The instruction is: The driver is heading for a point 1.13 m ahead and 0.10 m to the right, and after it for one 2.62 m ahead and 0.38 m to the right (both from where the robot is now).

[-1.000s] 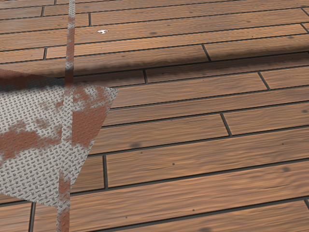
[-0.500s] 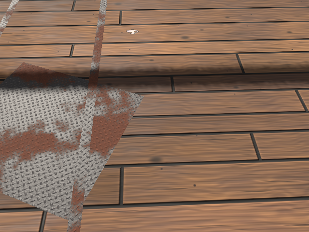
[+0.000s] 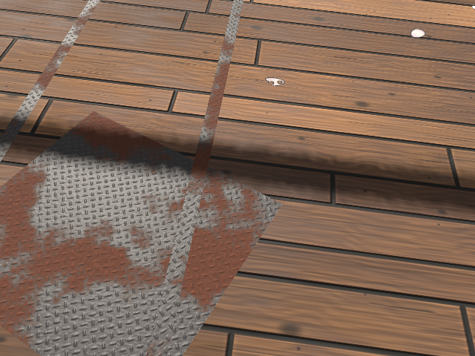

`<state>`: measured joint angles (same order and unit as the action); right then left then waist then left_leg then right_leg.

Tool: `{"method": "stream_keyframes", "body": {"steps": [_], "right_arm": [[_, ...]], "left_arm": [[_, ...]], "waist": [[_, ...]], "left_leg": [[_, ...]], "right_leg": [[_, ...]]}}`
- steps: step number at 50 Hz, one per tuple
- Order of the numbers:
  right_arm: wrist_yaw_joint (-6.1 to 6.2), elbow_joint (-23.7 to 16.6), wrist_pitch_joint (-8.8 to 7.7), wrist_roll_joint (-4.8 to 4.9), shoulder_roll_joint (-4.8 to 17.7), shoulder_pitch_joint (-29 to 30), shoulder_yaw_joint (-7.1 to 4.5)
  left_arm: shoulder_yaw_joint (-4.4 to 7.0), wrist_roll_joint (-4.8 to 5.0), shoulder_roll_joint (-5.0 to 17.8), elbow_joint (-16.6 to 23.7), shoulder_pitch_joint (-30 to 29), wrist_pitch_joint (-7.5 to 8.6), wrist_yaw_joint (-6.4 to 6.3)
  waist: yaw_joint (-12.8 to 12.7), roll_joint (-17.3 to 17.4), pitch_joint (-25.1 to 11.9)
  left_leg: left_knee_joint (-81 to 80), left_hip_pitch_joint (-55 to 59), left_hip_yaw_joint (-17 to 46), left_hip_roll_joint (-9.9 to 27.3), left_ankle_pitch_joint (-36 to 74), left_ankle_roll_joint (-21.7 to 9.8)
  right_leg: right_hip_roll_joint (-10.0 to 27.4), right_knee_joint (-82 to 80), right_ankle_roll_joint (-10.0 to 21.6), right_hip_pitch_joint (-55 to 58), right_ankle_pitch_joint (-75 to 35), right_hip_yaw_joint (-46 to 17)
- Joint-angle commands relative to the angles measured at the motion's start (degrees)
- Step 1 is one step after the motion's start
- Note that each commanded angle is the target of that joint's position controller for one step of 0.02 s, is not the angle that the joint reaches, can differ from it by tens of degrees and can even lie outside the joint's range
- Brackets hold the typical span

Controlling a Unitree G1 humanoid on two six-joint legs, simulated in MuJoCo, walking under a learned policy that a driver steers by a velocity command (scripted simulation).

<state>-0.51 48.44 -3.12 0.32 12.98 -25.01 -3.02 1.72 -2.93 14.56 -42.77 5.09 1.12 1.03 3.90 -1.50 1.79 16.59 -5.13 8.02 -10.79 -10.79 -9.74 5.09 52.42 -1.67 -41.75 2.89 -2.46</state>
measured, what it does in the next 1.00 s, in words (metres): walks ahead: right foot, then left foot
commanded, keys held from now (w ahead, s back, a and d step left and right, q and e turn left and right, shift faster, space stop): w+q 0.04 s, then w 0.62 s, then w+e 0.34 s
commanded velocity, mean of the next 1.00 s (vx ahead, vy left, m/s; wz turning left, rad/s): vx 0.50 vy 0.00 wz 0.06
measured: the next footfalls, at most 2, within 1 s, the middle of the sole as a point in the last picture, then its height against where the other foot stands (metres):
right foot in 0.28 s outside the picture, level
left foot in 0.78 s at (169, 317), level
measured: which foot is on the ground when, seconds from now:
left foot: down 0.00-0.26, up 0.28-0.76, down 0.78-1.00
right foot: up 0.00-0.26, down 0.28-0.78, up 0.80-1.00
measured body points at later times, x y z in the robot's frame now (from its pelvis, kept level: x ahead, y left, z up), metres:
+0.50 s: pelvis +0.31 -0.02 +0.00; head +0.33 -0.02 +0.45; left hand +0.29 +0.25 -0.13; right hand +0.44 -0.26 -0.13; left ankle +0.30 +0.12 -0.67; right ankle +0.31 -0.08 -0.74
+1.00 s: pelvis +0.57 +0.07 +0.00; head +0.58 +0.08 +0.45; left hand +0.61 +0.33 -0.14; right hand +0.62 -0.20 -0.12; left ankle +0.56 +0.14 -0.74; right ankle +0.58 -0.07 -0.66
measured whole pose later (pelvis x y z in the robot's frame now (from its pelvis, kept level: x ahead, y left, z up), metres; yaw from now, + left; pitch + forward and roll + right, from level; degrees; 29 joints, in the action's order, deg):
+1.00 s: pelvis +0.57 +0.07 +0.00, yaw +0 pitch +0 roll +1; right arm 0.2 52.0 -5.8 -0.9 13.1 -17.2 -2.1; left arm 3.5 -1.7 14.9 -51.2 17.4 1.0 1.6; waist -0.3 -2.5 1.5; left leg 17.8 -7.7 -8.7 -2.0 -10.8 -4.1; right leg 3.6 62.9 3.4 -32.3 14.3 -0.7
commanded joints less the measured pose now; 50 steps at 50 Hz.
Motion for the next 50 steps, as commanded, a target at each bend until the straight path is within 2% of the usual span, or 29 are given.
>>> {"method": "stream_keyframes", "body": {"steps": [1, 8, 10, 11, 12, 13, 14, 15, 16, 17, 18, 19, 20, 23, 26, 29, 31, 34, 36, 37, 38, 39, 40, 41, 42, 44, 45, 47, 50], "right_arm": [[0.79, -1.0, -0.43, 0.0, 8.3, -6.8, -1.92], [2.44, 2.6, -0.5, -1.15, 6.1, -12.6, -0.62], [2.85, 2.8, -0.66, -1.32, 7.4, -9.9, -0.59], [2.92, 3.1, -0.9, -1.43, 8.4, -9.2, -0.68], [2.77, 3.3, -1.27, -1.45, 9.1, -7.9, -0.7], [2.28, 2.7, -1.89, -1.04, 9.6, -4.3, -0.8], [1.85, 0.6, -2.75, -0.56, 7.2, -3.2, -0.24], [1.8, 2.5, -1.67, 1.43, 3.5, -14.3, 0.28], [1.8, 3.0, -1.56, -1.84, 9.1, -9.7, -0.23], [1.19, 1.3, -1.63, -2.07, 8.3, -2.5, -0.28], [0.69, 0.3, -1.58, -2.43, 7.6, 0.8, -0.09], [0.1, -0.2, -1.09, -2.84, 7.0, 2.5, -0.1], [-0.44, -0.3, -0.55, -2.99, 5.8, 1.8, 0.22], [-1.29, -1.0, 0.15, -3.31, 3.4, 3.6, 0.87], [-1.71, -4.5, 0.15, -3.11, 2.5, 13.5, 1.69], [-2.01, -6.6, -0.02, -2.37, 1.3, 21.6, 2.84], [-1.9, -7.3, -0.02, -1.9, 1.9, 25.4, 3.07], [-1.45, -8.5, -0.29, -1.92, 3.4, 29.3, 2.85], [-0.97, -7.8, -0.86, -2.12, 4.5, 26.3, 2.33], [-0.55, -5.9, -1.37, -2.33, 5.6, 20.7, 1.77], [0.16, -3.2, -2.13, -2.98, 7.7, 12.1, 0.86], [1.15, -1.9, -2.62, -4.36, 12.5, 2.1, -0.43], [1.12, -1.5, -1.72, -4.23, 15.8, 0.7, -1.63], [0.71, -2.0, -1.06, -2.24, 10.8, 2.5, -1.06], [0.59, -2.1, -1.17, -1.89, 7.9, 7.5, -0.19], [0.47, -1.7, -2.06, -1.8, 4.7, 11.1, 0.4], [0.66, -1.1, -2.44, -1.51, 4.2, 11.2, 0.5], [0.72, -0.2, -3.55, -1.11, 4.0, 9.9, 0.37], [0.97, 1.3, -4.09, -0.94, 4.8, 7.5, -0.06]], "left_arm": [[0.85, 0.16, 4.0, 5.4, -7.1, 0.48, 0.29], [-1.05, 1.1, 2.6, 8.7, -16.9, 1.71, 1.25], [-0.86, 1.57, 3.7, 7.9, -12.8, 2.14, 0.85], [-0.27, 1.7, 5.4, 6.2, -7.7, 2.35, 0.24], [0.41, 2.03, 7.2, 4.0, 0.1, 2.8, -0.48], [1.1, 1.93, 8.8, 1.3, 11.3, 3.57, -1.48], [2.09, 0.72, 12.4, -0.5, 22.0, 3.87, -2.55], [3.18, 0.38, 14.6, -1.7, 20.9, 3.19, -1.96], [2.74, 2.43, 8.7, -1.1, 18.0, 2.7, -1.43], [2.03, 2.29, 6.0, -0.8, 12.2, 3.0, -1.22], [1.57, 1.65, 3.7, -0.8, 9.8, 3.3, -0.93], [1.29, 1.55, 3.2, -1.6, 10.6, 3.78, -0.98], [1.09, 1.75, 2.7, -2.9, 11.5, 4.12, -0.95], [1.13, 2.49, 3.1, -5.7, 15.3, 5.49, -0.32], [1.12, 2.68, 3.7, -7.3, 18.1, 5.45, -0.19], [1.08, 2.97, 4.3, -8.6, 21.3, 5.28, -0.13], [1.18, 2.88, 5.3, -9.6, 23.8, 5.15, -0.33], [1.05, 2.26, 5.8, -11.0, 26.1, 4.64, -0.82], [1.12, 1.99, 6.5, -11.4, 25.5, 4.28, -1.3], [1.18, 2.18, 7.0, -11.6, 25.0, 4.15, -1.37], [1.03, 2.61, 6.7, -11.4, 24.4, 4.12, -1.23], [0.35, 3.19, 4.4, -9.0, 23.3, 4.42, -1.03], [-0.98, 5.11, -1.8, -8.7, 31.3, 3.86, -1.26], [1.08, 3.05, 6.0, -10.1, 26.9, 2.93, -1.98], [1.45, 2.77, 5.2, -8.7, 22.2, 2.89, -1.52], [1.63, 1.98, 3.5, -8.4, 19.4, 2.07, -0.73], [1.63, 1.36, 2.5, -8.5, 20.4, 1.24, -0.23], [1.79, 1.17, 1.1, -8.0, 19.4, 0.14, 0.48], [2.04, 0.96, 0.6, -5.6, 13.8, -0.49, 1.21]], "waist": [[1.2, 3.8, 0.6], [4.1, 6.0, 2.1], [1.0, 6.6, 0.6], [-1.1, 7.3, -1.9], [-5.0, 7.8, -4.9], [-11.1, 7.3, -9.6], [-14.4, -0.2, -18.0], [-8.0, -12.8, -22.1], [-7.9, 0.2, -15.7], [-6.1, 1.1, -7.0], [-4.9, 3.5, -2.6], [-4.0, 2.7, -0.6], [-2.6, 1.0, -0.1], [-1.7, -1.6, -0.3], [-3.1, -2.0, 1.8], [-5.4, -2.9, 1.9], [-6.9, -3.1, 1.8], [-7.6, -2.7, 2.2], [-5.3, -2.9, 1.0], [-2.9, -2.6, -1.7], [0.9, -1.0, -6.4], [4.6, 4.2, -14.0], [1.5, 15.5, -22.1], [2.2, 4.6, -16.3], [0.0, 4.4, -7.7], [-2.7, 5.3, -1.5], [-4.2, 6.5, -0.7], [-5.3, 5.7, -0.4], [-5.4, 5.5, 1.1]], "left_leg": [[-3.5, 4.3, 14.1, 15.2, 21.4, 2.2], [-0.9, 11.3, 13.5, 15.5, 40.0, 3.4], [2.4, 9.4, 12.0, 15.5, 50.9, 4.8], [7.0, 9.1, 12.2, 15.5, 59.7, 5.6], [15.0, 8.5, 12.1, 15.3, 63.1, 6.4], [26.2, 1.5, 11.0, 14.4, 57.2, 6.8], [42.6, -8.0, 6.5, 10.6, 27.7, 6.6], [61.5, -26.1, 0.5, 1.1, -23.6, 9.1], [61.3, -28.5, 1.2, 5.8, -15.7, 6.4], [58.9, -29.2, 0.8, 6.9, -10.1, 6.2], [56.9, -29.2, -0.3, 8.4, -8.1, 5.8], [55.2, -29.0, -1.0, 9.5, -7.7, 5.9], [53.3, -27.6, -1.9, 10.3, -7.6, 6.2], [47.7, -28.4, -4.8, 12.2, -5.5, 7.0], [38.2, -31.0, -8.3, 14.3, 2.0, 8.0], [25.9, -26.1, -11.1, 13.3, 10.0, 8.1], [21.3, -24.6, -11.8, 12.3, 12.2, 7.9], [17.6, -24.9, -11.1, 11.7, 8.8, 6.6], [14.1, -19.8, -10.6, 10.0, 4.0, 5.4], [11.2, -12.6, -10.8, 8.6, 3.0, 4.4], [8.9, 0.0, -9.2, 10.1, 4.7, 2.8], [8.7, 14.9, 4.1, 23.5, 0.8, -0.3], [5.6, 28.3, 25.9, 38.6, 0.4, -8.0], [1.9, 20.9, 26.5, 35.7, -6.7, -6.6], [-1.1, 12.6, 17.8, 32.6, -5.7, -4.5], [-5.3, 1.9, 6.5, 27.8, 2.4, -1.2], [-6.5, -1.4, 2.9, 26.4, 4.0, 0.0], [-8.1, -2.9, -1.3, 25.5, 8.2, 0.2], [-9.6, -2.0, -6.9, 25.1, 11.9, 0.2]], "right_leg": [[-2.6, -4.5, -0.5, -5.1, -4.9, 1.7], [-6.9, -18.2, 2.9, 0.2, -4.6, 6.0], [-9.2, -22.6, 5.2, 11.4, -2.1, 6.4], [-11.0, -22.8, 6.3, 18.8, 0.5, 6.6], [-10.2, -24.7, 7.6, 26.6, 0.5, 5.3], [-5.4, -26.8, 10.0, 40.9, -2.2, 1.0], [7.8, -24.0, 13.8, 55.9, -1.3, -12.2], [21.8, -25.0, 25.4, 67.7, -6.6, -37.9], [17.2, -31.2, 23.2, 57.1, 3.6, -37.5], [14.5, -34.5, 21.4, 47.7, 6.1, -29.5], [11.8, -37.1, 19.7, 41.3, 3.5, -24.3], [9.7, -38.3, 18.4, 37.7, -0.3, -20.3], [7.8, -39.9, 17.2, 34.9, -2.4, -17.0], [5.8, -42.1, 16.2, 33.3, -9.6, -11.4], [3.4, -44.0, 14.6, 31.7, -14.9, -6.1], [1.2, -43.6, 11.5, 30.8, -19.0, -2.3], [2.2, -43.2, 10.8, 33.6, -19.6, -2.6], [5.3, -40.1, 11.3, 40.6, -22.5, -4.9], [5.9, -34.6, 10.9, 43.1, -30.0, -5.9], [5.1, -28.4, 10.4, 42.8, -34.0, -5.5], [2.9, -18.7, 9.4, 37.9, -30.4, -3.7], [0.1, -3.5, 8.5, 26.6, -11.7, -1.8], [-7.8, 14.8, 6.5, 8.9, 28.3, 3.5], [-5.4, 18.4, 7.1, 4.4, 26.0, 0.0], [-3.5, 17.3, 7.1, 4.0, 20.4, -1.0], [-0.9, 13.9, 6.3, 7.3, 15.9, -0.6], [-0.4, 13.1, 5.7, 9.5, 15.1, -0.3], [-0.4, 13.1, 5.2, 9.4, 13.0, 0.3], [0.7, 11.4, 4.5, 3.8, 7.1, 0.9]]}}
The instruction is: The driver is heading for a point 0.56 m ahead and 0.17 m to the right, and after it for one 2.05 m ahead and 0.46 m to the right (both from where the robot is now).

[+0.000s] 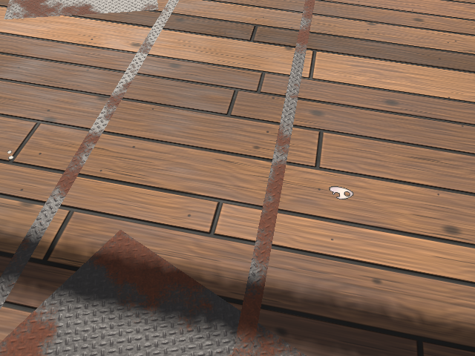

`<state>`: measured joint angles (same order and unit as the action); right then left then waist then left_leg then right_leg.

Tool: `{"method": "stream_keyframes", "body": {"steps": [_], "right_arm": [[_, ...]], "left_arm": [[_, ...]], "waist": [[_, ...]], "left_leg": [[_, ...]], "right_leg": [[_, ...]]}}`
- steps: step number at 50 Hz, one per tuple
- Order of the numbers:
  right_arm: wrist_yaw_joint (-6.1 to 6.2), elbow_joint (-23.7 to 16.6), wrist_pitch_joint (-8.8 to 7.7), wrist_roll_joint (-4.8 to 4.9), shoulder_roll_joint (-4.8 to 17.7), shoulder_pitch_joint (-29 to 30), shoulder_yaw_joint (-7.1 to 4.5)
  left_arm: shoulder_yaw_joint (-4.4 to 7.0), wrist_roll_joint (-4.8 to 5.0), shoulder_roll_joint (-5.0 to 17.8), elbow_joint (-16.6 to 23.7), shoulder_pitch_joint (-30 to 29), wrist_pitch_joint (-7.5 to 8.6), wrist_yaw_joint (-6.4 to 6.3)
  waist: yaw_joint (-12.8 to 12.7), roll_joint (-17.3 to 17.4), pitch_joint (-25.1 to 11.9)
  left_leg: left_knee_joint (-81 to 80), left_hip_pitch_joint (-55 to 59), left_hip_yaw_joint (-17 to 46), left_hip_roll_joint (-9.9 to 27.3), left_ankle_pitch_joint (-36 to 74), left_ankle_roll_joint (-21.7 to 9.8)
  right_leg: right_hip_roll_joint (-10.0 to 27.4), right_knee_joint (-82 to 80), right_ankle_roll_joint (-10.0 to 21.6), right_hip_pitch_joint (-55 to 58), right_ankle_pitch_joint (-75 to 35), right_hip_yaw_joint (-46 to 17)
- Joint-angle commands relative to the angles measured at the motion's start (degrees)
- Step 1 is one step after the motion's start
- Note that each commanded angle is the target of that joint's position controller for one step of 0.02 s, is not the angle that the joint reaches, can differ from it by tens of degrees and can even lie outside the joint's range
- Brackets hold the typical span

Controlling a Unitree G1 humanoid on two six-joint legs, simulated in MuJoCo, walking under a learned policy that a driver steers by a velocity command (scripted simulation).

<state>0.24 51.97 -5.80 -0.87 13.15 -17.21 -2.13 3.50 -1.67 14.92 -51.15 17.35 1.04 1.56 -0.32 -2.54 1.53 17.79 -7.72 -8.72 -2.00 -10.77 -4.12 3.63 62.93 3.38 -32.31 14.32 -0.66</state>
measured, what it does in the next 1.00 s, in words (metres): walks ahead, turning right: right foot, then left foot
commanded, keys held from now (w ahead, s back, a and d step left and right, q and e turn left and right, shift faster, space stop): w+e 0.64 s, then w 0.36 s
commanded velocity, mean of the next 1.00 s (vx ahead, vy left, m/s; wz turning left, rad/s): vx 0.50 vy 0.00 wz -0.45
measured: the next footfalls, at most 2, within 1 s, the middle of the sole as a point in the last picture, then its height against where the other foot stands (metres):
right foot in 0.30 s outside the picture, level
left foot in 0.86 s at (271, 306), level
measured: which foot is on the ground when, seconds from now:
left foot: down 0.00-0.32, up 0.34-0.84, down 0.86-1.00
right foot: up 0.00-0.28, down 0.30-0.88, up 0.90-1.00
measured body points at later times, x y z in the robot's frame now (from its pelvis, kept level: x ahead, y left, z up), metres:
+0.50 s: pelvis +0.25 -0.08 -0.01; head +0.28 -0.09 +0.44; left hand +0.40 +0.17 -0.13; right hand +0.28 -0.35 -0.13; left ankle +0.28 +0.08 -0.66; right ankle +0.26 -0.12 -0.75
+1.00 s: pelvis +0.53 -0.12 -0.01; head +0.55 -0.12 +0.44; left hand +0.69 +0.10 -0.15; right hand +0.51 -0.41 -0.12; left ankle +0.61 -0.07 -0.75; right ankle +0.39 -0.18 -0.66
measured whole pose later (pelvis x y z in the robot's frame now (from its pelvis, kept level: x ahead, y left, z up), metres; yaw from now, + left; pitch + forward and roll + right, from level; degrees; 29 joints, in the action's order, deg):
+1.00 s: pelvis +0.53 -0.12 -0.01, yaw -29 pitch +0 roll +0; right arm -0.5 46.3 -3.7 -1.5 14.2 -12.2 -2.3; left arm 2.9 -1.7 15.7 -49.7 19.9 2.9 0.7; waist -1.5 -2.1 2.3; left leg 26.6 -16.7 -3.2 -2.8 -10.0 -3.7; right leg -3.5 64.4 4.7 -20.2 20.1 -3.5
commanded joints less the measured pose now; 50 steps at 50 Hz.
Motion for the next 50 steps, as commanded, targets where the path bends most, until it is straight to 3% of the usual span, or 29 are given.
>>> {"method": "stream_keyframes", "body": {"steps": [1, 6, 10, 13, 14, 15, 16, 17, 18, 19, 20, 21, 23, 26, 29, 32, 37, 40, 41, 42, 43, 44, 45, 46, 47, 48, 50], "right_arm": [[0.27, -1.7, -1.34, 0.09, 4.4, -1.3, -0.93], [0.45, -0.1, -1.14, -0.15, 5.6, -4.3, -1.01], [1.1, 1.7, -0.23, -0.39, 7.4, -8.2, -1.43], [1.65, 2.2, 0.92, -0.63, 9.6, -8.0, -1.94], [1.73, 2.2, 1.53, -0.7, 10.5, -7.9, -2.22], [1.63, 1.7, 2.08, -0.46, 11.0, -7.5, -2.35], [1.38, 0.0, 2.09, -0.5, 9.5, -7.8, -1.92], [0.12, -4.6, 1.39, 0.35, 4.3, -7.8, -1.13], [-0.2, -6.2, 0.52, -0.23, 9.1, -0.9, -1.91], [-0.42, -7.4, -0.23, 0.48, 7.5, 2.4, -1.45], [-0.23, -6.7, -0.66, 0.54, 7.1, 1.1, -1.24], [-0.17, -6.8, 0.01, -0.41, 6.7, 1.3, -1.29], [-0.42, -6.2, 2.34, -1.96, 6.0, -1.1, -1.19], [-0.9, -7.9, 3.94, -2.03, 5.0, 2.1, -1.03], [-1.01, -10.7, 4.13, -1.8, 5.3, 10.0, -0.97], [-1.3, -12.6, 3.95, -1.5, 5.3, 15.6, -0.66], [-1.97, -15.1, 2.93, -1.06, 4.9, 22.1, 0.19], [-1.84, -14.4, 2.22, -0.88, 6.4, 17.9, -0.21], [-1.41, -13.0, 1.96, -0.8, 7.6, 13.4, -0.79], [-0.79, -10.5, 1.47, -0.8, 8.6, 5.7, -1.42], [0.07, -9.0, 0.85, -1.58, 11.1, -2.9, -2.22], [0.54, -8.8, 0.94, -2.82, 17.3, -9.1, -3.76], [-0.18, -7.6, 1.87, -1.31, 15.4, -7.4, -3.76], [-0.47, -8.6, 2.17, -0.39, 11.1, -1.9, -2.85], [-0.76, -8.9, 2.02, -0.29, 7.7, 1.7, -2.03], [-0.74, -8.4, 1.78, -0.54, 6.3, 2.7, -1.54], [-0.7, -6.7, 0.97, -0.28, 5.7, 1.7, -1.14]], "left_arm": [[0.25, -0.27, 0.2, 3.6, -0.5, -0.49, 0.82], [-0.84, -0.09, -0.9, 7.8, -11.4, -0.14, 1.78], [-0.95, -0.49, 0.2, 10.6, -16.9, -0.04, 2.26], [-0.23, -0.76, 1.5, 10.3, -13.7, -0.03, 1.75], [0.38, -0.78, 2.5, 9.0, -8.9, 0.2, 1.51], [1.36, -1.09, 4.0, 6.5, -0.9, 0.74, 1.04], [3.16, -1.69, 9.0, 4.3, 7.8, 0.99, 0.09], [4.73, -0.35, 15.3, 5.8, 5.0, 0.44, -0.47], [4.62, 0.7, 14.6, 6.2, 6.6, -0.36, -0.78], [4.0, 0.83, 12.4, 5.4, 3.9, -0.35, -1.38], [3.22, 1.08, 9.2, 5.1, 1.6, 0.01, -1.48], [2.72, 1.3, 7.7, 5.2, -0.6, 0.51, -1.61], [2.07, 1.63, 6.1, 5.8, -2.3, 1.56, -1.47], [2.43, 1.74, 8.0, 5.0, 0.3, 2.57, -1.18], [2.48, 1.72, 8.3, 4.3, 4.3, 2.46, -1.18], [2.54, 1.68, 8.5, 3.9, 7.6, 2.37, -1.32], [1.81, 0.91, 7.7, 2.5, 11.9, 2.61, -2.07], [1.78, 0.65, 9.0, 2.5, 9.7, 2.95, -2.62], [1.86, 0.61, 9.7, 2.5, 8.7, 3.13, -2.6], [1.8, 0.61, 10.0, 2.3, 7.9, 3.25, -2.31], [1.29, 0.84, 8.5, 2.9, 7.7, 3.58, -1.97], [0.19, 2.85, 3.3, 4.1, 14.0, 3.66, -1.7], [0.53, 1.61, 6.0, 3.2, 15.0, 3.46, -1.86], [0.78, 0.43, 7.2, 3.3, 10.4, 3.04, -1.85], [0.44, 0.05, 6.5, 4.1, 6.0, 3.08, -1.33], [0.3, 0.03, 5.6, 4.6, 4.2, 2.86, -0.92], [-0.06, -0.82, 4.5, 4.2, 5.0, 1.79, -0.23]], "waist": [[-0.9, 6.5, 1.8], [1.1, 6.5, 3.8], [2.5, 6.2, 4.6], [0.3, 7.9, 1.3], [-1.8, 8.2, -1.6], [-5.3, 6.6, -6.2], [-8.6, 1.0, -12.4], [-4.6, -14.0, -16.7], [-7.4, -2.9, -16.1], [-5.7, -0.3, -8.8], [-2.7, 3.8, -3.6], [-0.4, 4.7, -1.9], [1.9, 3.5, -2.4], [1.8, 2.4, -1.4], [-0.8, 0.7, 0.7], [-3.1, -0.3, 0.6], [-5.7, -1.2, 1.5], [-2.7, -2.1, 1.3], [-0.7, -2.3, -0.4], [3.0, -0.5, -4.2], [6.7, 2.0, -10.0], [5.6, 13.8, -18.9], [4.0, 15.3, -17.8], [2.2, 7.8, -7.5], [1.8, 3.6, -2.9], [0.8, 4.4, -0.5], [-0.8, 7.3, -0.2]], "left_leg": [[-10.8, 1.0, 8.2, 16.0, 13.1, -5.4], [-10.0, 2.2, 0.7, 14.8, 18.6, -4.1], [-6.7, 10.0, -2.0, 17.3, 25.8, -3.5], [4.6, 13.9, -5.0, 17.9, 48.9, -2.4], [12.9, 13.9, -5.6, 17.8, 53.1, -2.3], [25.1, 9.8, -6.6, 17.0, 48.4, -1.2], [42.3, -2.6, -6.6, 15.3, 29.4, 0.6], [64.5, -28.9, -2.8, 1.6, -19.0, 4.4], [66.8, -35.7, 9.2, 2.6, -16.8, 4.0], [64.2, -37.6, 10.2, 5.6, -11.1, 3.5], [57.6, -34.0, 10.1, 7.7, -7.9, 3.5], [53.3, -30.5, 10.7, 8.9, -7.6, 3.9], [49.4, -25.1, 10.4, 8.9, -7.6, 5.0], [43.4, -26.6, 9.1, 8.5, -3.7, 6.5], [35.2, -31.0, 8.9, 8.2, 3.2, 7.4], [28.3, -32.5, 9.3, 6.8, 8.5, 7.3], [18.9, -30.6, 7.9, 4.6, 10.4, 5.0], [13.3, -20.7, 7.8, 2.7, 6.3, 2.0], [12.2, -14.3, 7.1, 0.9, 3.4, 0.9], [8.8, -5.0, 6.2, -0.3, 3.9, -0.4], [8.2, 8.1, 12.9, 6.4, 1.3, -2.7], [6.3, 24.4, 37.8, 22.4, -5.4, -9.6], [-1.5, 22.2, 52.9, 26.2, -8.2, -12.4], [-2.5, 13.3, 45.7, 24.0, -13.1, -11.8], [-4.0, 6.5, 37.9, 21.2, -10.9, -10.5], [-5.5, 2.5, 32.0, 18.3, -6.0, -8.9], [-7.1, -1.5, 24.9, 14.9, 3.1, -7.4]], "right_leg": [[2.3, -0.6, -0.8, -7.2, -6.3, -0.7], [1.2, -16.9, -0.3, -5.1, -15.5, 3.4], [-0.4, -24.2, 2.4, -3.8, -10.7, 7.1], [-5.3, -26.6, 5.8, 3.8, -1.6, 10.3], [-7.6, -28.0, 7.2, 9.2, 0.8, 10.6], [-9.4, -32.5, 8.9, 20.1, -0.6, 9.7], [-0.8, -35.3, 12.0, 34.9, 5.3, -3.0], [15.4, -42.7, 21.0, 50.8, 5.6, -36.7], [15.9, -46.9, 21.1, 50.0, -0.5, -39.1], [14.9, -46.9, 19.7, 44.1, -5.9, -30.3], [12.4, -47.7, 17.0, 35.3, -13.9, -24.7], [9.1, -48.3, 15.0, 30.0, -17.9, -20.5], [5.9, -49.5, 14.0, 25.1, -22.9, -16.2], [3.4, -51.0, 13.5, 22.6, -23.0, -14.1], [2.4, -51.8, 11.8, 24.0, -20.5, -15.1], [2.1, -50.4, 10.4, 27.8, -21.4, -16.3], [3.7, -47.7, 9.3, 34.0, -29.1, -16.5], [5.1, -44.9, 7.1, 33.8, -36.1, -16.5], [4.6, -40.6, 6.2, 33.5, -43.7, -15.8], [2.2, -31.6, 5.2, 32.6, -47.1, -13.5], [-0.4, -19.0, 4.2, 25.4, -37.2, -11.6], [-8.6, 1.5, 1.3, 9.4, -9.3, -6.0], [-11.2, 8.8, 1.5, 0.7, 15.0, -6.0], [-7.5, 11.1, 1.8, -2.3, 10.4, -7.2], [-5.4, 8.4, 1.7, -1.9, 6.6, -6.8], [-3.7, 5.3, 1.7, -1.0, 5.1, -6.0], [-2.4, 1.9, 0.7, 2.4, 3.8, -4.5]]}}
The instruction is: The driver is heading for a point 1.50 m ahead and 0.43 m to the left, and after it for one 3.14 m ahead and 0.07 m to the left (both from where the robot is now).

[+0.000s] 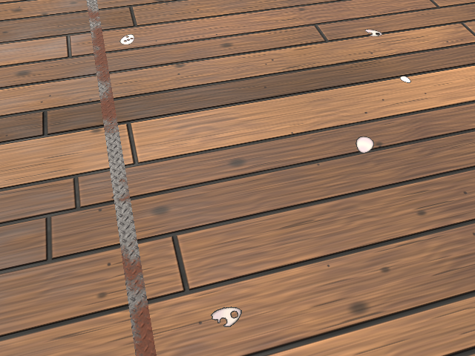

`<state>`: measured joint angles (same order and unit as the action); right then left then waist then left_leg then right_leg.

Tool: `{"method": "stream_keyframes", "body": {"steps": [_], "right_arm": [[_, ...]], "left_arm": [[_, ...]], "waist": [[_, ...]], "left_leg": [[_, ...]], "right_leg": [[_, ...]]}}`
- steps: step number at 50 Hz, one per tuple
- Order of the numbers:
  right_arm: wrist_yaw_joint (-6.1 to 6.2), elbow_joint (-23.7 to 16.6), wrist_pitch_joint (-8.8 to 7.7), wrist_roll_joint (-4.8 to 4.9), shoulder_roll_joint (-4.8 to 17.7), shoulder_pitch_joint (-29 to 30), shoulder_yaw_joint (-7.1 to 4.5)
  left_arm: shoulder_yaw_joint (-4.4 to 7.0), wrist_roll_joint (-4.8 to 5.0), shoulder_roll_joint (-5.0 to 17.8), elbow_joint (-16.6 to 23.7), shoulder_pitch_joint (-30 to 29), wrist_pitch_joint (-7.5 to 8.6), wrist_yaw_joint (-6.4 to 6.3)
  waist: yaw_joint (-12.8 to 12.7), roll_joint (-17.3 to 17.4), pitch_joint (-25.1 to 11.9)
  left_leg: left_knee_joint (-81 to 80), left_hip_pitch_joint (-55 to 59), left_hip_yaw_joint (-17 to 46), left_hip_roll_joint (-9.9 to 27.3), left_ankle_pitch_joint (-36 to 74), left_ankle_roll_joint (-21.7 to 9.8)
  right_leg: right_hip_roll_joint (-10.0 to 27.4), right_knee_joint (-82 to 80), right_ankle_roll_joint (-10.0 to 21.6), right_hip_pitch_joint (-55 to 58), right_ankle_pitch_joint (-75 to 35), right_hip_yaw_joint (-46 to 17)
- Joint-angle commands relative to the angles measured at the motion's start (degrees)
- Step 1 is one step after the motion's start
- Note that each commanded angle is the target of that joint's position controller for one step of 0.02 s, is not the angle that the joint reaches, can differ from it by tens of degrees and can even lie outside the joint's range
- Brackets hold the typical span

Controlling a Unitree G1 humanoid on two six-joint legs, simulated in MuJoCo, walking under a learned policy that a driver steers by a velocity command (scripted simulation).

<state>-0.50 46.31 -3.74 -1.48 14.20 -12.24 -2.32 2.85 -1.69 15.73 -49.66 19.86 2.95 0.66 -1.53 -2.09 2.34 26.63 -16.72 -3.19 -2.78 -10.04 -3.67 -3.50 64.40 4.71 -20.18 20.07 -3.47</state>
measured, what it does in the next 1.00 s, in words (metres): walks ahead, turning left: right foot, then left foot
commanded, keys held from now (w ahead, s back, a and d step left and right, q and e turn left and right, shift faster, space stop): w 0.10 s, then w+q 0.90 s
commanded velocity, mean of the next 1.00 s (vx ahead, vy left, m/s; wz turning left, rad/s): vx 0.50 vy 0.00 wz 0.37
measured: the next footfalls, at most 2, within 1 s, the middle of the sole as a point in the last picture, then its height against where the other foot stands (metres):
right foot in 0.36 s outside the picture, level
left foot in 0.90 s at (192, 331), level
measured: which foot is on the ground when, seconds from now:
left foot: down 0.00-0.36, up 0.38-0.88, down 0.90-1.00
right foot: up 0.00-0.34, down 0.36-0.92, up 0.94-1.00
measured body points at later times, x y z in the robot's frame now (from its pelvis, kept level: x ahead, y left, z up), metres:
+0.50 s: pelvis +0.25 -0.04 +0.00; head +0.28 -0.05 +0.45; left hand +0.36 +0.23 -0.10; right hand +0.30 -0.30 -0.14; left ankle +0.15 +0.08 -0.66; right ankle +0.30 -0.12 -0.74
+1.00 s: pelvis +0.48 +0.07 -0.01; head +0.51 +0.09 +0.44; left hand +0.39 +0.31 -0.15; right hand +0.73 -0.10 -0.12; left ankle +0.51 +0.13 -0.74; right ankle +0.41 -0.12 -0.63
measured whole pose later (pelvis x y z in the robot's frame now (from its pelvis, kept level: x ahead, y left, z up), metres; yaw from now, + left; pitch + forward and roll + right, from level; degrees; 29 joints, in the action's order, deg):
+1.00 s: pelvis +0.48 +0.07 -0.01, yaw +27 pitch +0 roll +0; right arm -1.3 45.0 -0.7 -1.3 15.3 -7.9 -3.7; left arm 2.6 -1.0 13.6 -50.1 18.3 3.3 0.0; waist -1.9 -0.2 4.1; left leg 33.7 -21.9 -4.3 -5.1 -12.5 -7.4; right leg 4.9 69.2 -0.4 -16.8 22.8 3.8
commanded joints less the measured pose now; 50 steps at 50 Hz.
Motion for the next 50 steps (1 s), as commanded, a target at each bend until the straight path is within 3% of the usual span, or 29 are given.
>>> {"method": "stream_keyframes", "body": {"steps": [1, 4, 6, 9, 12, 15, 17, 18, 19, 20, 21, 22, 23, 25, 28, 33, 36, 39, 42, 43, 44, 45, 46, 47, 48, 49, 50], "right_arm": [[-0.14, -0.2, -1.63, 0.58, 4.9, -4.7, -1.02], [-0.39, 1.8, -2.26, 1.06, 6.0, -7.4, -1.36], [-0.43, 3.0, -2.04, 1.22, 5.4, -9.4, -1.17], [-0.36, 4.5, -1.79, 1.43, 6.2, -12.3, -1.36], [-0.08, 5.5, -1.41, 1.14, 7.5, -14.7, -1.68], [0.32, 5.6, -0.98, 0.72, 8.6, -14.3, -2.02], [0.44, 5.3, -0.76, 0.89, 9.1, -12.6, -2.3], [0.28, 4.9, -0.87, 1.26, 7.6, -12.6, -1.96], [0.21, 2.0, -1.08, 2.5, 3.0, -13.0, -0.89], [0.59, 1.2, -0.48, 2.69, 2.8, -16.9, -1.1], [0.85, 2.7, 0.55, 1.16, 6.5, -15.0, -2.07], [0.2, 2.7, 0.72, 0.9, 5.6, -12.3, -2.11], [-0.27, 2.6, 1.02, 0.8, 4.2, -11.0, -2.0], [-1.16, 2.6, 2.36, -0.33, 3.6, -10.6, -2.17], [-2.03, 0.9, 3.41, -0.37, 2.6, -6.8, -2.13], [-3.06, -2.7, 3.62, -0.37, 2.0, 2.9, -1.52], [-3.74, -5.0, 3.4, -0.48, 1.4, 9.1, -0.69], [-4.05, -6.9, 3.35, -0.73, 2.0, 13.0, -0.52], [-3.51, -7.1, 3.41, -1.02, 3.0, 11.5, -1.01], [-3.17, -6.3, 3.27, -1.06, 3.8, 7.9, -1.47], [-2.69, -4.4, 2.8, -1.14, 5.0, 1.5, -2.24], [-1.83, -1.2, 2.31, -1.72, 7.6, -8.4, -3.59], [-0.89, -1.0, 2.32, -1.95, 14.5, -11.6, -5.46], [-0.62, -2.6, 2.89, 0.01, 17.3, -11.4, -5.99], [-0.17, -1.5, 3.35, 0.59, 15.8, -10.4, -5.65], [0.22, -1.2, 3.18, 1.01, 12.8, -7.6, -4.9], [0.36, -1.4, 2.8, 0.99, 10.4, -4.7, -4.22]], "left_arm": [[0.45, -0.9, 3.3, 2.6, 2.7, -0.42, 0.88], [-0.04, -0.87, 2.5, 4.3, -2.8, -0.72, 1.33], [-0.54, -0.83, 1.8, 6.3, -8.8, -0.6, 1.48], [-1.52, -0.43, 0.2, 8.4, -15.7, -0.29, 1.69], [-1.69, 0.04, 0.7, 9.4, -19.6, 0.01, 1.37], [-1.25, 0.21, 2.3, 9.9, -19.6, 0.7, 0.71], [-0.38, -0.08, 3.9, 7.5, -11.3, 1.66, -0.07], [0.69, -1.09, 6.9, 5.3, -3.4, 2.54, -0.86], [1.95, -2.49, 12.3, 5.4, 4.7, 2.84, -1.75], [2.83, -1.65, 14.7, 5.1, 3.9, 1.66, -1.57], [1.64, -0.64, 8.9, 5.7, 0.2, 1.16, -1.32], [0.66, -0.16, 4.9, 6.2, -3.7, 1.37, -1.08], [0.25, -0.13, 3.2, 6.2, -5.9, 1.67, -0.97], [-0.01, 0.23, 2.1, 5.2, -5.8, 2.49, -1.27], [0.49, 0.91, 2.9, 3.6, -3.4, 3.75, -1.26], [0.67, 0.55, 2.8, 1.3, -0.1, 3.65, -1.21], [1.02, 0.54, 4.2, 0.3, 1.5, 3.51, -1.38], [1.42, 0.46, 5.5, -1.1, 4.1, 2.85, -1.75], [1.83, 0.31, 7.4, -2.0, 4.6, 1.69, -2.21], [2.07, 0.27, 8.4, -2.2, 4.6, 1.12, -2.31], [2.24, 0.37, 9.2, -2.1, 4.4, 0.51, -2.29], [2.11, 0.39, 9.0, -1.3, 3.6, 0.23, -2.15], [0.71, 1.12, 2.9, 2.3, 5.2, 0.54, -1.39], [1.27, 0.75, 4.9, 5.7, 0.9, 1.23, -0.73], [1.43, 0.54, 6.0, 7.1, -5.9, 1.64, -0.5], [0.87, 1.09, 4.9, 7.0, -5.7, 2.33, -0.42], [0.91, 0.77, 4.6, 5.9, -4.3, 2.32, -0.55]], "waist": [[0.2, 7.1, -1.5], [0.4, 6.6, -0.1], [1.6, 6.3, 1.3], [3.3, 6.3, 1.6], [4.5, 6.3, 1.2], [3.4, 7.0, 0.5], [-0.8, 5.6, -2.7], [-3.7, 2.1, -8.0], [-6.2, -6.4, -17.1], [-3.7, -13.9, -18.6], [-2.1, -5.4, -11.4], [-0.9, -2.2, -5.2], [0.3, -2.5, -2.7], [1.9, -4.3, -1.1], [2.5, -2.9, -1.1], [1.4, -2.2, 1.5], [0.0, -2.3, 2.7], [-1.0, -1.9, 3.7], [0.4, -3.2, 1.4], [2.1, -3.7, -1.0], [4.8, -3.2, -4.9], [9.3, 0.1, -10.4], [8.0, 11.5, -16.5], [7.9, 12.4, -20.1], [8.4, 5.3, -12.1], [6.0, 3.6, -5.9], [3.1, 1.4, -2.8]], "left_leg": [[-16.3, 7.5, 17.8, 15.3, 6.6, -8.2], [-19.2, 8.4, 13.7, 14.6, 9.9, -9.1], [-20.2, 8.9, 11.7, 13.1, 11.5, -8.9], [-19.0, 8.6, 10.0, 11.2, 15.2, -7.9], [-15.9, 10.7, 11.2, 12.1, 19.0, -7.5], [-11.7, 13.0, 14.4, 13.8, 21.4, -6.8], [-2.8, 11.6, 14.2, 12.1, 24.8, -5.2], [8.5, 6.6, 11.6, 8.6, 21.0, -3.9], [26.2, -6.1, 6.9, 3.0, 1.8, -2.0], [36.6, -18.4, 4.0, -1.6, -22.0, -1.7], [41.3, -20.7, 6.9, 2.6, -18.3, -2.3], [40.5, -20.4, 7.4, 4.6, -13.2, -2.1], [38.8, -18.8, 6.9, 6.0, -10.1, -1.5], [38.0, -16.9, 6.0, 7.1, -7.3, -0.2], [38.1, -19.9, 5.3, 7.6, -2.5, 0.8], [28.3, -24.3, 3.5, 8.0, 6.5, 1.9], [18.4, -21.2, 0.3, 7.5, 10.2, 0.9], [12.8, -19.7, -2.5, 6.5, 6.6, -1.2], [9.8, -13.5, -5.9, 2.2, -1.6, -4.4], [9.0, -9.0, -6.5, 0.0, -4.7, -5.8], [6.5, -1.4, -6.4, -2.3, -5.5, -7.3], [2.4, 12.9, -2.3, -1.4, -4.5, -9.6], [0.3, 31.0, 22.6, 15.5, -11.2, -15.5], [-9.4, 35.7, 47.9, 23.7, -6.4, -20.9], [-10.5, 31.7, 38.2, 21.4, -1.8, -18.8], [-10.8, 23.3, 30.8, 19.7, 4.4, -16.8], [-11.5, 16.7, 25.4, 16.1, 10.4, -14.1]], "right_leg": [[4.8, -0.2, -1.0, -9.5, -2.5, -0.9], [7.1, -5.1, -2.4, -14.4, -7.3, 1.5], [8.4, -11.5, -3.5, -16.4, -11.4, 3.3], [7.3, -22.4, -4.8, -13.3, -16.8, 5.2], [5.6, -28.4, -5.3, -10.0, -17.9, 5.8], [4.7, -32.2, -4.1, -5.8, -13.4, 4.7], [3.1, -38.6, -2.6, 6.1, -11.6, 5.0], [7.1, -40.1, -0.7, 18.4, -10.7, 1.0], [23.0, -42.4, 2.9, 33.5, -2.0, -16.2], [30.8, -48.7, 7.3, 35.4, 2.0, -33.5], [27.9, -49.4, 6.8, 28.7, 6.9, -29.7], [24.8, -51.1, 5.6, 21.8, 4.3, -21.3], [22.1, -53.0, 4.1, 17.4, -1.6, -14.7], [19.0, -54.7, 2.6, 13.5, -10.6, -6.3], [18.7, -55.8, 3.3, 14.3, -19.8, -0.1], [17.5, -56.5, 3.6, 16.0, -24.9, 8.2], [17.8, -56.3, 3.1, 16.8, -26.8, 12.0], [19.3, -54.3, 2.5, 21.6, -31.6, 14.3], [19.7, -45.2, 1.5, 25.9, -52.9, 17.4], [19.7, -38.5, 1.4, 26.6, -60.3, 18.1], [19.4, -28.3, 1.0, 25.1, -60.8, 18.7], [18.1, -13.6, -0.8, 16.6, -50.3, 19.4], [12.2, 6.4, -3.9, -5.7, -12.0, 19.2], [2.6, 18.0, -5.8, -19.1, 12.1, 8.0], [6.4, 17.5, -5.1, -25.0, 6.0, 2.4], [8.7, 12.6, -4.8, -23.3, 0.5, 2.7], [10.4, 7.2, -4.7, -19.3, -1.4, 2.5]]}}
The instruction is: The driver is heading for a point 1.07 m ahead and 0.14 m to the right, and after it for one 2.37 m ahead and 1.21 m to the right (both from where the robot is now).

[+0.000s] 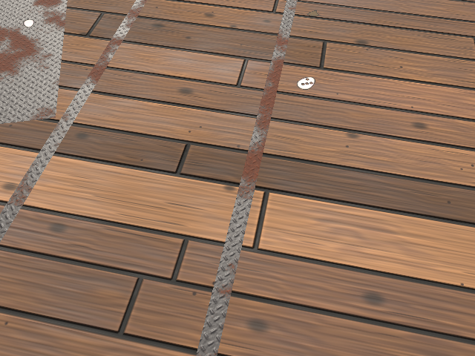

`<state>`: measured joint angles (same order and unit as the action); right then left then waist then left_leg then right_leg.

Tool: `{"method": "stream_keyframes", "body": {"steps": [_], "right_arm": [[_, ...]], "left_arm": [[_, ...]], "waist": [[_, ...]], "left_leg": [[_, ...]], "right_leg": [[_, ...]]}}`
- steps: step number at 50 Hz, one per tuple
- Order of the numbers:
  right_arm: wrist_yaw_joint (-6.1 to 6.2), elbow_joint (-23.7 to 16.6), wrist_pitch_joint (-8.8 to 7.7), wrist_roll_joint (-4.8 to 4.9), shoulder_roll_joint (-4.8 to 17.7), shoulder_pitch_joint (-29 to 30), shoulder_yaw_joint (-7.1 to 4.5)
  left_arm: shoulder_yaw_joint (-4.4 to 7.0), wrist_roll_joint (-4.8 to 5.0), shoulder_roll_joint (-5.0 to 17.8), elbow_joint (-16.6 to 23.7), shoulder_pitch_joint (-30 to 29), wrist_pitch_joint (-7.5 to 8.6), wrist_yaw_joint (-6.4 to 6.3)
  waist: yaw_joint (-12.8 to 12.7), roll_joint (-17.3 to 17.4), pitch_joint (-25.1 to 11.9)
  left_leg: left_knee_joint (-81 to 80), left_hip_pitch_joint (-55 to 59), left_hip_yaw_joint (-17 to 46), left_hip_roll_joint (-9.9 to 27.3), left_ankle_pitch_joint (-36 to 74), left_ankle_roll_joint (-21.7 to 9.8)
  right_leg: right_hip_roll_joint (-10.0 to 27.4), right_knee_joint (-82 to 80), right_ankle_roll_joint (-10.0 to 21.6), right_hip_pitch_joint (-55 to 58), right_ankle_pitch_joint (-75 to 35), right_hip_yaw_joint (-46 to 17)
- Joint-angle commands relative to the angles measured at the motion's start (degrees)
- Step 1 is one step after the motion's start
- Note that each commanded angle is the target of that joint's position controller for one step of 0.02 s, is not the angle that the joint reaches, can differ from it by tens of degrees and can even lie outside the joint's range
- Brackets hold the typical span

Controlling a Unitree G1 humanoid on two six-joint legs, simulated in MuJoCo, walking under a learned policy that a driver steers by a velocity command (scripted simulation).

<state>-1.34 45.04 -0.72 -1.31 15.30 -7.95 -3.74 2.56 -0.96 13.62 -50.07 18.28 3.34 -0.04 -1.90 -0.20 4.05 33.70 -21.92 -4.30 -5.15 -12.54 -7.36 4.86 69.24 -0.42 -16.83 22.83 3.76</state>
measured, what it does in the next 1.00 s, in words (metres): walks ahead: right foot, then left foot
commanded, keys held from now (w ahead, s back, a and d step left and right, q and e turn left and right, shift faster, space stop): w+q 0.02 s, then w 0.78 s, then w+e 0.20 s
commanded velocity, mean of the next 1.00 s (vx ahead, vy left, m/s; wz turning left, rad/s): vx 0.50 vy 0.00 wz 0.11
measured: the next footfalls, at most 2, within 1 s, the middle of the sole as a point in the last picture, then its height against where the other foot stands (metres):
right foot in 0.46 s outside the picture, level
left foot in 0.98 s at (212, 268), level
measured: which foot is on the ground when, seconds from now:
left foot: down 0.00-0.48, up 0.50-0.96, down 0.98-1.00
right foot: up 0.00-0.44, down 0.46-1.00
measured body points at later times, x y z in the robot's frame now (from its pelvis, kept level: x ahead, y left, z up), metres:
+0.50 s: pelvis +0.28 -0.03 +0.00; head +0.31 -0.04 +0.45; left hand +0.45 +0.23 -0.10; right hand +0.27 -0.30 -0.14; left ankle +0.08 +0.04 -0.68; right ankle +0.40 -0.10 -0.73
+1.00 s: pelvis +0.55 +0.02 +0.00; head +0.58 +0.03 +0.45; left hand +0.46 +0.26 -0.14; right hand +0.78 -0.19 -0.09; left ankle +0.66 +0.12 -0.73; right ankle +0.40 -0.10 -0.72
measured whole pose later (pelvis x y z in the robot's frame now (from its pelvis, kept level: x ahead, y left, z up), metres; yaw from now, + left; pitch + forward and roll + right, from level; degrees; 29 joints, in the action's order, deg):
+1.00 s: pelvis +0.55 +0.02 +0.00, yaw +3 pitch +1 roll -2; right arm -0.9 44.9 -4.4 -2.3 12.6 -0.4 -0.4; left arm 2.1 -0.7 12.4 -57.7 26.8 4.0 0.0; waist -4.5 0.9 2.8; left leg 28.7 -25.3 -2.7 0.9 -3.8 -3.2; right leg -3.3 23.5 2.7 2.4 24.8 -0.5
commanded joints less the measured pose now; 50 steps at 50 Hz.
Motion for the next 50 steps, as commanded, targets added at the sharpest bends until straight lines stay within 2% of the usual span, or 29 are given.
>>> {"method": "stream_keyframes", "body": {"steps": [1, 2, 3, 6, 8, 11, 15, 17, 19, 20, 21, 22, 23, 24, 25, 26, 27, 28, 30, 32, 34, 37, 40, 43, 46, 47, 48, 49, 50], "right_arm": [[1.35, -0.4, -0.61, 1.26, 7.8, -6.9, -2.27], [1.25, -0.7, -1.19, 1.3, 6.5, -5.9, -1.75], [1.05, -0.6, -1.96, 1.37, 6.1, -6.6, -1.53], [0.79, 1.1, -3.0, 1.27, 7.1, -10.3, -1.58], [0.8, 2.2, -3.15, 1.28, 6.8, -13.2, -1.34], [0.95, 3.3, -3.37, 1.29, 6.8, -16.2, -1.09], [1.47, 4.9, -3.54, 0.75, 6.8, -19.6, -0.69], [1.86, 5.7, -3.52, 0.37, 7.0, -20.6, -0.54], [2.32, 6.2, -3.55, 0.13, 7.8, -19.7, -0.58], [2.47, 6.1, -3.65, 0.06, 8.3, -18.3, -0.59], [2.51, 6.2, -3.75, -0.1, 8.9, -17.4, -0.69], [2.31, 6.5, -3.68, -0.16, 9.2, -16.7, -0.69], [2.14, 5.9, -3.92, 0.2, 8.2, -16.6, -0.27], [1.64, 4.4, -4.11, 2.36, 2.6, -22.7, 0.94], [1.73, 5.3, -4.04, 1.17, 5.6, -22.8, 0.26], [1.69, 4.6, -3.73, 0.14, 6.7, -18.2, -0.11], [1.19, 4.0, -3.87, -0.06, 6.0, -14.7, 0.25], [0.82, 3.7, -3.57, -0.06, 4.9, -13.4, 0.41], [0.13, 4.4, -2.23, -1.06, 3.6, -14.9, 0.82], [-0.29, 4.2, -1.65, -1.08, 2.8, -14.0, 1.04], [-0.48, 2.8, -1.4, -0.99, 2.7, -9.2, 1.23], [-0.61, 0.4, -1.48, -0.72, 2.1, -1.5, 1.66], [-0.76, -1.2, -1.74, -0.36, 0.9, 4.5, 2.38], [-0.5, -2.7, -1.99, -0.33, 1.3, 9.2, 2.48], [-0.15, -3.3, -2.72, -0.24, 2.5, 9.2, 2.11], [0.1, -2.6, -3.1, -0.22, 3.2, 6.7, 1.81], [0.52, -1.0, -3.56, -0.32, 4.2, 1.6, 1.29], [1.19, 1.7, -4.33, -0.92, 5.9, -7.2, 0.46], [2.15, 3.0, -4.88, -2.43, 10.6, -17.1, -0.78]], "left_arm": [[1.22, -1.06, 6.6, 6.0, -1.4, 1.01, 0.13], [1.12, -1.7, 6.1, 5.2, 0.7, -0.12, 0.34], [1.09, -1.94, 5.7, 5.0, 1.2, -0.99, 0.62], [0.85, -1.69, 4.6, 6.1, -2.7, -1.95, 1.21], [0.8, -1.56, 4.7, 7.4, -7.5, -2.01, 1.33], [0.64, -1.22, 4.7, 8.8, -12.9, -1.79, 1.59], [0.17, -0.86, 4.4, 10.9, -19.6, -1.31, 1.97], [0.05, -0.7, 4.5, 11.9, -21.8, -0.97, 2.15], [0.19, -0.59, 5.1, 12.1, -20.5, -0.58, 2.13], [0.42, -0.5, 5.5, 11.2, -17.5, -0.38, 1.87], [0.91, -0.4, 6.4, 9.7, -12.7, -0.19, 1.33], [1.52, -0.44, 7.3, 6.9, -4.5, 0.22, 0.62], [2.35, -1.43, 9.7, 4.7, 5.0, 0.76, -0.2], [4.07, -2.86, 16.8, 4.3, 11.1, 0.9, -0.6], [3.71, -0.95, 14.5, 3.5, 8.4, 0.13, 0.25], [2.87, 0.18, 11.0, 4.4, 1.8, -0.13, 0.54], [1.92, 0.24, 7.3, 4.9, -2.3, 0.06, 0.82], [1.36, -0.02, 5.8, 4.5, -3.6, 0.38, 0.81], [0.82, 0.1, 4.7, 2.7, -3.0, 1.2, 0.62], [1.13, 0.46, 5.8, 1.1, -0.5, 2.11, 0.83], [1.33, 0.62, 6.6, -0.1, 1.2, 2.39, 0.92], [1.09, 0.81, 6.0, -1.7, 3.9, 2.25, 0.96], [1.08, 0.81, 6.5, -3.2, 6.6, 2.3, 0.81], [0.96, 0.53, 6.7, -4.8, 9.8, 1.97, 0.34], [1.3, 0.02, 8.1, -5.1, 8.9, 1.49, -0.33], [1.45, -0.13, 8.6, -5.0, 7.8, 1.36, -0.48], [1.56, -0.1, 9.0, -4.8, 6.8, 1.29, -0.47], [1.37, 0.24, 8.4, -4.7, 6.1, 1.28, -0.27], [0.7, 0.87, 5.9, -2.5, 5.5, 1.55, -0.04]], "waist": [[1.3, -0.1, -3.6], [0.0, 0.6, -4.8], [-0.3, 0.8, -5.5], [0.6, 1.8, -3.7], [2.4, 2.6, -2.0], [4.4, 3.3, -1.3], [6.6, 3.4, 0.2], [6.9, 3.7, 1.2], [5.4, 4.0, 1.5], [3.6, 4.3, 0.6], [1.6, 4.7, -1.9], [-2.2, 3.2, -6.3], [-6.1, 0.8, -12.4], [-4.6, -11.1, -21.2], [-3.2, -11.3, -21.1], [-0.6, -5.1, -10.4], [0.1, -1.2, -5.5], [1.4, -1.6, -2.7], [3.4, -4.0, -2.1], [3.8, -3.6, -2.3], [3.2, -3.1, -0.8], [1.6, -2.9, 0.6], [-0.2, -3.2, 0.6], [-1.6, -3.1, 0.9], [-0.3, -3.6, 0.4], [1.1, -3.9, -0.5], [3.4, -3.8, -2.9], [7.2, -1.4, -8.0], [10.6, 4.2, -16.1]], "left_leg": [[-19.2, 17.2, 22.7, 15.7, 17.3, -9.1], [-19.8, 15.1, 20.0, 14.4, 19.8, -8.6], [-20.2, 14.2, 18.9, 13.7, 22.8, -8.7], [-23.0, 13.0, 16.3, 12.3, 22.6, -7.6], [-24.2, 15.1, 16.1, 12.0, 22.2, -6.3], [-24.1, 19.6, 15.6, 12.3, 23.3, -4.6], [-23.2, 24.8, 15.3, 13.6, 25.8, -4.4], [-22.4, 26.9, 15.6, 14.8, 27.8, -4.5], [-20.7, 28.0, 15.4, 16.1, 33.4, -3.8], [-18.1, 27.5, 14.4, 15.9, 40.3, -2.9], [-13.1, 27.1, 13.7, 15.3, 48.8, -2.0], [-3.3, 26.0, 11.8, 13.3, 52.2, -1.1], [10.1, 17.5, 10.3, 11.1, 41.1, -0.3], [32.9, -0.5, 6.0, 2.1, 11.5, 2.6], [40.9, -9.4, 9.4, -2.0, -16.3, 2.1], [42.4, -12.7, 10.9, 2.4, -11.8, 1.8], [39.1, -12.0, 10.2, 4.9, -7.7, 1.8], [35.6, -10.5, 9.4, 6.8, -6.0, 1.9], [32.0, -6.3, 7.9, 8.3, -4.1, 3.1], [30.1, -7.6, 6.5, 9.1, -2.1, 4.1], [26.2, -12.0, 5.2, 10.6, 1.7, 5.3], [16.8, -15.1, 3.2, 11.3, 7.7, 6.7], [7.4, -13.0, 1.4, 10.1, 12.6, 6.9], [2.2, -12.3, 1.2, 8.6, 12.7, 6.6], [-1.4, -9.5, 2.3, 7.3, 7.5, 5.3], [-3.0, -5.5, 2.3, 6.4, 5.0, 4.7], [-5.4, 1.6, 1.8, 4.9, 3.4, 3.8], [-8.8, 14.1, 2.5, 5.6, 5.7, 2.3], [-9.6, 29.0, 14.9, 18.0, 0.3, -0.6]], "right_leg": [[2.6, -0.6, -0.2, -18.8, -4.5, -5.0], [2.9, -2.3, -0.7, -15.6, -4.9, -5.0], [2.6, -3.3, -1.1, -14.5, -5.2, -4.3], [2.6, -9.5, -1.7, -16.9, -11.1, -3.0], [2.8, -14.9, -1.8, -20.3, -15.8, -2.9], [2.0, -22.2, -1.2, -22.6, -21.3, -2.8], [0.1, -29.8, 0.2, -23.4, -23.5, -1.6], [-1.1, -33.1, 1.4, -22.4, -22.0, -1.3], [-2.3, -36.0, 3.2, -18.6, -18.8, -1.1], [-3.8, -37.6, 4.3, -13.5, -16.6, -0.7], [-5.9, -38.3, 5.3, -6.8, -14.0, 0.1], [-7.6, -41.6, 6.7, 3.1, -14.6, 1.0], [-1.6, -42.5, 8.9, 17.5, -13.2, -5.0], [15.6, -44.6, 16.1, 34.4, -6.8, -31.3], [19.1, -53.4, 18.6, 32.6, -6.0, -47.1], [16.9, -54.0, 17.3, 23.3, -1.3, -38.0], [14.3, -56.0, 15.9, 15.8, -3.4, -30.4], [11.2, -57.8, 13.9, 11.0, -7.2, -24.5], [7.7, -59.9, 12.1, 6.3, -15.0, -17.6], [7.0, -61.1, 12.8, 6.4, -21.1, -14.6], [6.4, -63.0, 13.2, 7.6, -22.2, -12.3], [4.4, -63.7, 12.3, 9.9, -26.4, -8.9], [3.8, -62.8, 11.2, 11.9, -30.7, -6.7], [5.2, -59.9, 11.5, 16.1, -35.4, -8.7], [7.1, -55.4, 11.3, 19.8, -41.3, -11.3], [7.2, -52.7, 10.6, 19.8, -44.6, -11.7], [6.2, -47.3, 9.8, 19.0, -49.2, -11.4], [3.3, -37.1, 8.7, 14.9, -47.4, -9.4], [-0.3, -21.1, 7.5, 4.4, -31.1, -6.9]]}}
Over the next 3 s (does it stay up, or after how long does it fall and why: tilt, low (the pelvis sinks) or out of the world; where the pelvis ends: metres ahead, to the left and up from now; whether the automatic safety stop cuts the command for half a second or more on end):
stays up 1.06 -0.11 0.02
